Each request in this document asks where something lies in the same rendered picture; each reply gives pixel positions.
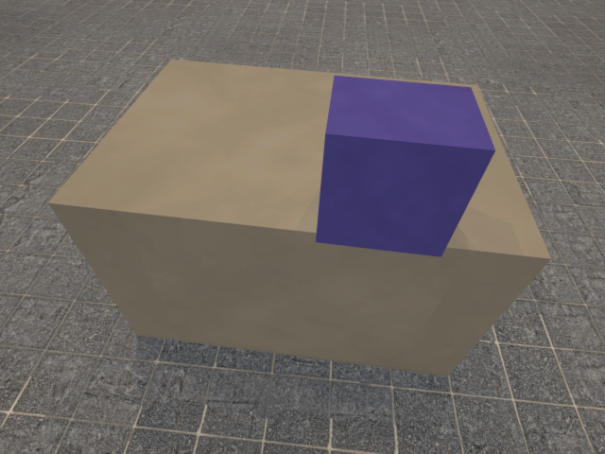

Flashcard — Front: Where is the pedestal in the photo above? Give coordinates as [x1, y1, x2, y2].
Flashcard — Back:
[48, 60, 551, 376]

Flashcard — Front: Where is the carton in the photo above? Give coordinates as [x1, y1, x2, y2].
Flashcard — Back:
[316, 76, 495, 257]

